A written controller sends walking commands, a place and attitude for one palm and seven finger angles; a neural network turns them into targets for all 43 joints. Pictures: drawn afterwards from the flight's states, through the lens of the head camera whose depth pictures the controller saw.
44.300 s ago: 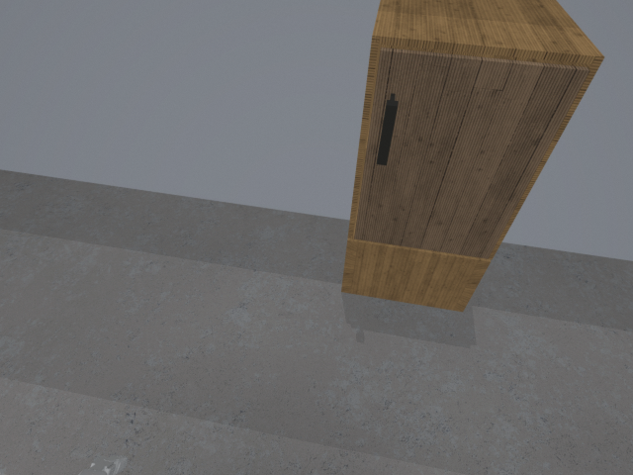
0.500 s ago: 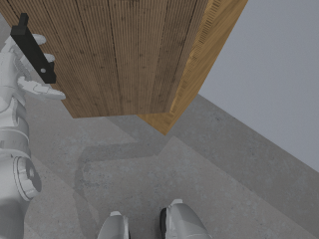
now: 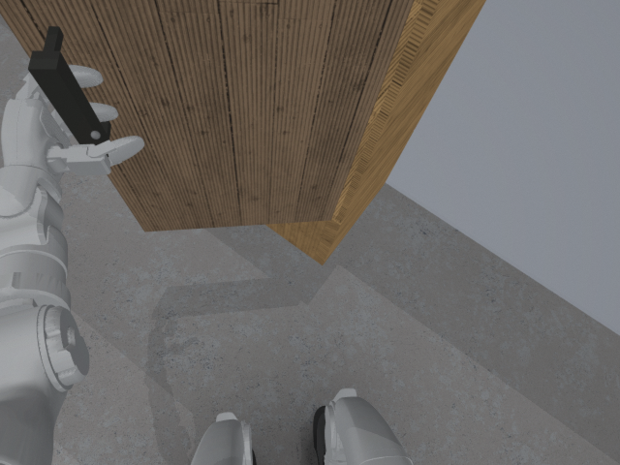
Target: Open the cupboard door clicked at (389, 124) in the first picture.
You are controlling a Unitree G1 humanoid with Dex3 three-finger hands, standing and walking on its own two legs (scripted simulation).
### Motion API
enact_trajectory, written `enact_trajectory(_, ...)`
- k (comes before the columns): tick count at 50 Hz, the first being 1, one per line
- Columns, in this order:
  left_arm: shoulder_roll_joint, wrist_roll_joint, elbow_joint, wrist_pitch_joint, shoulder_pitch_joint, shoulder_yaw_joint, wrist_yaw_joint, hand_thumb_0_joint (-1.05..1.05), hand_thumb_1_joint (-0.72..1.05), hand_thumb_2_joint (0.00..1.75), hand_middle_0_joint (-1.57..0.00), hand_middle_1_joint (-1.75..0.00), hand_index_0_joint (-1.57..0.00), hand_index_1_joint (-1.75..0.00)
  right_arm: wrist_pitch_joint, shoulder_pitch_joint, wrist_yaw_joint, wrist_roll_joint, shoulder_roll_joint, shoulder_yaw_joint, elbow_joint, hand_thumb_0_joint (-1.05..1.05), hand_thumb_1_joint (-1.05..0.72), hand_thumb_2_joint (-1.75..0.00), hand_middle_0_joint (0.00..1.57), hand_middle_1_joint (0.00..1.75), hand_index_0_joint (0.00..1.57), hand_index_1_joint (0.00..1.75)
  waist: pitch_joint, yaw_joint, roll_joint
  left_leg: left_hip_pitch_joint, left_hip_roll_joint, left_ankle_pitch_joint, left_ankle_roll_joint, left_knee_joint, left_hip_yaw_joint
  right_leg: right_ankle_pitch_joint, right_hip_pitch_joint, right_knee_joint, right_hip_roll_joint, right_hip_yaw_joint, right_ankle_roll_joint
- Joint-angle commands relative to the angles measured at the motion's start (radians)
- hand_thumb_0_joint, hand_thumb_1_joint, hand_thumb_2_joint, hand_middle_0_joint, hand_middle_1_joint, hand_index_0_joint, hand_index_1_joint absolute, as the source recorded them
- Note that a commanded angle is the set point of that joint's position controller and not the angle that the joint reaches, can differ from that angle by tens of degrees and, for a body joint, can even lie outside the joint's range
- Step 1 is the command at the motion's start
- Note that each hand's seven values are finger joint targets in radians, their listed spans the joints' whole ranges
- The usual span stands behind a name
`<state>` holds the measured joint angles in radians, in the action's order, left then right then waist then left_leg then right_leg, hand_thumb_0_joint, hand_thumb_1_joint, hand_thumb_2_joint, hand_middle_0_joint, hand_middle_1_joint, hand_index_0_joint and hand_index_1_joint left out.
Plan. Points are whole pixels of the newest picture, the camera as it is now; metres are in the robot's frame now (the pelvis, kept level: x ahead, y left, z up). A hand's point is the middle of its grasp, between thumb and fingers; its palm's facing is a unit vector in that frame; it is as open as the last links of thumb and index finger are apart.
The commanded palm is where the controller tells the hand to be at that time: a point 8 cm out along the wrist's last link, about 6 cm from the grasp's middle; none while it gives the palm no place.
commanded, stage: close the thumb around the handle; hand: left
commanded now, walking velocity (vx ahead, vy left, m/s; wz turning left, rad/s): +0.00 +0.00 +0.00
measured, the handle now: (81, 102) +0.55 +0.24 +0.07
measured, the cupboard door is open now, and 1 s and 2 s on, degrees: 43 61 82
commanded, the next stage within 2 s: pull the door open along its arc in 0.34 s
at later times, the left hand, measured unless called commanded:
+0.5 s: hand (101, 137) +0.50 +0.22 +0.06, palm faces +0.04 -1.00 -0.02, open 5.9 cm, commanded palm +0.47 +0.26 +0.06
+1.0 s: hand (121, 227) +0.38 +0.18 +0.06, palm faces +0.12 -0.99 +0.06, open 6.3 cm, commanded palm +0.32 +0.24 +0.06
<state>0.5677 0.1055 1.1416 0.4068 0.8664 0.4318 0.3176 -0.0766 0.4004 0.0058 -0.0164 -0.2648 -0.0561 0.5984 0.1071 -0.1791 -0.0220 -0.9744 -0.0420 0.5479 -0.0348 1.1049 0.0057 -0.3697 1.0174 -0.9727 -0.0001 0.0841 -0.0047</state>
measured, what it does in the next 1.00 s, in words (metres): stands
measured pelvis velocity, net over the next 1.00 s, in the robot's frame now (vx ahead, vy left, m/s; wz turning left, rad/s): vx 0.02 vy -0.01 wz -0.01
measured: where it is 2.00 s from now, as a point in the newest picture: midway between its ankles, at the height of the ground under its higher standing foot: outside the picture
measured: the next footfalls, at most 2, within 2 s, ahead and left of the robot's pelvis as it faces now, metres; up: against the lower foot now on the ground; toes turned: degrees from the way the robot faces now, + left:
none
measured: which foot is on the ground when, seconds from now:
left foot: down 0.00-1.00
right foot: down 0.00-1.00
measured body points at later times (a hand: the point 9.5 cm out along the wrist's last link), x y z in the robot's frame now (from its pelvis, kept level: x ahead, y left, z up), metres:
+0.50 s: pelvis +0.00 -0.01 +0.00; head +0.14 +0.02 +0.42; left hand +0.49 +0.27 +0.06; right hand +0.01 -0.28 -0.10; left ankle -0.02 +0.09 -0.66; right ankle +0.04 -0.13 -0.66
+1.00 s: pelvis +0.02 -0.01 +0.02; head +0.11 +0.01 +0.46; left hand +0.37 +0.23 +0.06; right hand +0.12 -0.26 -0.08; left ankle -0.02 +0.09 -0.66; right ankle +0.04 -0.13 -0.66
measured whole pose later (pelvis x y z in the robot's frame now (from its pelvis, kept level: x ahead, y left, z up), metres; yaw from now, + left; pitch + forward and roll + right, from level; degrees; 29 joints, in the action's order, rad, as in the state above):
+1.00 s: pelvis +0.02 -0.01 +0.02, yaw -1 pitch +19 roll -2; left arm 0.21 0.24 0.46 0.40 0.17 0.27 0.12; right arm -0.04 0.34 -0.04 0.01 -0.25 0.00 0.51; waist 0.16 -0.08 -0.02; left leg -0.76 -0.04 0.53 -0.03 0.96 0.05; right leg -0.37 0.84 -0.88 0.01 0.04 0.00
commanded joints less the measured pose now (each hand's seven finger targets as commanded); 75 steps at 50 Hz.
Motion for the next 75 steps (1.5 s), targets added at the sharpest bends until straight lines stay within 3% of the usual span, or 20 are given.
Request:
enact_trajectory(1,0.245,0.015,-0.192,0.062,0.403,0.030,-0.019,0.00,0.56,0.76,-0.38,-1.31,-0.38,-1.31,0.007,0.176,0.010,-0.006,-0.197,0.075,-0.038,0.00,-0.90,-0.90,0.20,0.30,0.20,0.30,0.461,-0.001,-0.164,0.332,0.006,-0.566,0.041,-0.147,-0.079,0.272,-0.251,0.052,0.042,-0.022,0.027)
enact_trajectory(4,0.270,0.007,-0.175,0.059,0.389,0.047,-0.028,0.00,0.73,0.83,-0.39,-1.33,-0.39,-1.33,0.007,0.172,0.010,-0.006,-0.195,0.071,-0.046,0.00,-0.90,-0.90,0.20,0.30,0.20,0.30,0.449,0.003,-0.123,0.264,0.015,-0.487,0.027,-0.151,-0.064,0.270,-0.299,0.054,0.040,-0.034,0.025)
enact_trajectory(7,0.275,0.000,-0.214,0.082,0.392,0.046,-0.027,0.00,0.90,0.90,-0.40,-1.35,-0.40,-1.35,0.009,0.170,0.011,-0.006,-0.190,0.072,-0.047,0.00,-0.90,-0.90,0.20,0.30,0.20,0.30,0.484,0.011,-0.173,0.314,0.013,-0.556,0.035,-0.145,-0.066,0.304,-0.295,0.047,0.038,-0.035,0.028)
enact_trajectory(13,0.235,0.018,-0.210,0.085,0.405,0.022,-0.010,0.00,0.90,0.90,-0.40,-1.35,-0.40,-1.35,0.010,0.170,0.011,-0.005,-0.192,0.075,-0.041,0.00,-0.90,-0.90,0.20,0.30,0.20,0.30,0.503,-0.002,-0.158,0.327,0.010,-0.559,0.036,-0.139,-0.070,0.302,-0.290,0.046,0.041,-0.033,0.026)
enact_trajectory(17,0.264,0.015,-0.204,0.078,0.425,0.041,-0.019,0.00,0.90,0.90,-0.40,-1.35,-0.40,-1.35,0.012,0.165,0.014,-0.005,-0.192,0.072,-0.038,0.00,-0.90,-0.90,0.20,0.30,0.20,0.30,0.487,0.000,-0.165,0.297,0.016,-0.518,0.030,-0.140,-0.064,0.294,-0.300,0.048,0.039,-0.038,0.025)
enact_trajectory(20,0.287,0.010,-0.210,0.082,0.406,0.054,-0.020,0.00,0.90,0.90,-0.40,-1.35,-0.40,-1.35,0.012,0.167,0.017,-0.006,-0.195,0.071,-0.046,0.00,-0.90,-0.90,0.20,0.30,0.20,0.30,0.494,0.002,-0.131,0.279,0.017,-0.520,0.023,-0.138,-0.063,0.312,-0.326,0.045,0.039,-0.041,0.027)
enact_trajectory(21,0.276,0.008,-0.222,0.085,0.417,0.040,-0.018,0.00,0.90,0.90,-0.40,-1.35,-0.40,-1.35,0.012,0.164,0.017,-0.004,-0.191,0.072,-0.044,0.00,-0.90,-0.90,0.20,0.30,0.20,0.30,0.502,0.002,-0.166,0.295,0.017,-0.532,0.027,-0.139,-0.061,0.320,-0.320,0.047,0.037,-0.043,0.025)
enact_trajectory(23,0.271,0.011,-0.217,0.080,0.411,0.040,-0.016,0.00,0.90,0.90,-0.40,-1.35,-0.40,-1.35,0.014,0.163,0.015,-0.005,-0.191,0.071,-0.043,0.00,-0.90,-0.90,0.20,0.30,0.20,0.30,0.504,0.000,-0.153,0.282,0.017,-0.517,0.024,-0.135,-0.056,0.320,-0.328,0.048,0.037,-0.046,0.023)
enact_trajectory(33,0.220,0.064,-0.363,0.069,0.103,0.050,0.010,0.00,0.90,0.90,-0.40,-1.35,-0.40,-1.35,0.012,0.134,0.002,0.011,-0.180,0.083,-0.099,0.00,-0.90,-0.90,0.20,0.30,0.20,0.30,0.546,0.076,-0.128,0.292,0.022,-0.583,0.018,-0.175,-0.021,0.431,-0.479,0.071,0.039,-0.056,0.028)
enact_trajectory(44,0.005,0.165,-0.713,0.062,-0.494,-0.013,-0.013,0.00,0.90,0.90,-0.40,-1.35,-0.40,-1.35,0.048,0.023,-0.024,0.035,-0.147,0.102,-0.194,0.00,-0.90,-0.90,0.20,0.30,0.20,0.30,0.440,0.162,-0.034,0.249,0.030,-0.596,0.012,-0.261,0.017,0.512,-0.628,0.098,0.024,-0.057,0.031)
enact_trajectory(45,-0.016,0.216,-0.829,0.063,-0.520,0.098,-0.151,0.00,0.90,0.90,-0.40,-1.35,-0.40,-1.35,0.064,-0.021,-0.028,0.034,-0.114,0.106,-0.215,0.00,-0.90,-0.90,0.20,0.30,0.20,0.30,0.434,0.242,-0.072,0.265,0.034,-0.621,0.031,-0.266,0.007,0.494,-0.606,0.099,0.030,-0.035,0.035)
enact_trajectory(46,-0.154,0.207,-0.817,0.053,-0.606,-0.001,-0.219,0.00,0.90,0.90,-0.40,-1.35,-0.40,-1.35,0.077,-0.028,-0.038,0.029,-0.105,0.102,-0.209,0.00,-0.90,-0.90,0.20,0.30,0.20,0.30,0.390,0.210,-0.068,0.282,0.033,-0.619,0.041,-0.274,0.012,0.464,-0.571,0.104,0.029,-0.023,0.031)
enact_trajectory(47,-0.181,0.204,-0.818,0.049,-0.680,-0.003,-0.263,0.00,0.90,0.90,-0.40,-1.35,-0.40,-1.35,0.086,-0.035,-0.045,0.031,-0.108,0.104,-0.201,0.00,-0.90,-0.90,0.20,0.30,0.20,0.30,0.346,0.210,-0.014,0.268,0.027,-0.604,0.049,-0.277,0.006,0.437,-0.549,0.105,0.027,-0.014,0.029)
enact_trajectory(51,-0.217,0.102,-1.018,0.071,-0.770,-0.045,-0.444,0.00,0.90,0.90,-0.40,-1.35,-0.40,-1.35,0.093,-0.085,-0.059,0.004,-0.085,0.105,-0.210,0.00,-0.90,-0.90,0.20,0.30,0.20,0.30,0.366,0.229,-0.051,0.283,0.033,-0.603,0.053,-0.268,0.012,0.447,-0.575,0.076,0.014,-0.025,0.040)
enact_trajectory(55,-0.325,0.016,-1.080,0.063,-0.838,-0.138,-0.601,0.00,0.90,0.90,-0.40,-1.35,-0.40,-1.35,0.088,-0.127,-0.057,-0.018,-0.068,0.101,-0.210,0.00,-0.90,-0.90,0.20,0.30,0.20,0.30,0.321,0.221,0.046,0.272,0.035,-0.512,0.050,-0.263,0.005,0.402,-0.574,0.080,0.008,-0.024,0.042)
enact_trajectory(58,-0.398,-0.041,-1.126,0.053,-0.849,-0.204,-0.703,0.00,0.90,0.90,-0.40,-1.35,-0.40,-1.35,0.082,-0.166,-0.046,-0.029,-0.046,0.095,-0.212,0.00,-0.90,-0.90,0.20,0.30,0.20,0.30,0.307,0.227,0.032,0.266,0.046,-0.439,0.049,-0.266,0.005,0.359,-0.578,0.084,-0.001,-0.032,0.041)
enact_trajectory(62,-0.467,-0.101,-1.156,0.034,-0.880,-0.303,-0.772,0.00,0.90,0.90,-0.40,-1.35,-0.40,-1.35,0.082,-0.191,-0.032,-0.041,-0.030,0.089,-0.208,0.00,-0.90,-0.90,0.20,0.30,0.20,0.30,0.289,0.213,0.049,0.270,0.055,-0.370,0.041,-0.266,0.003,0.311,-0.581,0.113,-0.008,-0.043,0.036)
enact_trajectory(66,-0.503,-0.132,-1.185,0.024,-0.914,-0.377,-0.775,0.00,0.90,0.90,-0.40,-1.35,-0.40,-1.35,0.089,-0.206,-0.016,-0.047,-0.021,0.087,-0.201,0.00,-0.90,-0.90,0.20,0.30,0.20,0.30,0.284,0.200,0.052,0.275,0.056,-0.352,0.036,-0.260,0.005,0.325,-0.605,0.138,-0.016,-0.065,0.033)
enact_trajectory(72,-0.603,-0.131,-1.245,0.014,-0.974,-0.506,-0.771,0.00,0.90,0.90,-0.40,-1.35,-0.40,-1.35,0.122,-0.237,-0.012,-0.049,-0.014,0.081,-0.211,0.00,-0.90,-0.90,0.20,0.30,0.20,0.30,0.249,0.184,0.052,0.278,0.059,-0.308,0.033,-0.258,0.002,0.280,-0.602,0.165,-0.026,-0.072,0.029)
enact_trajectory(75,-0.662,-0.148,-1.265,0.017,-0.999,-0.586,-0.791,0.00,0.90,0.90,-0.40,-1.35,-0.40,-1.35,0.146,-0.238,-0.015,-0.053,-0.012,0.084,-0.211,0.00,-0.90,-0.90,0.20,0.30,0.20,0.30,0.246,0.167,0.097,0.273,0.058,-0.304,0.033,-0.244,-0.008,0.281,-0.593,0.169,-0.031,-0.078,0.027)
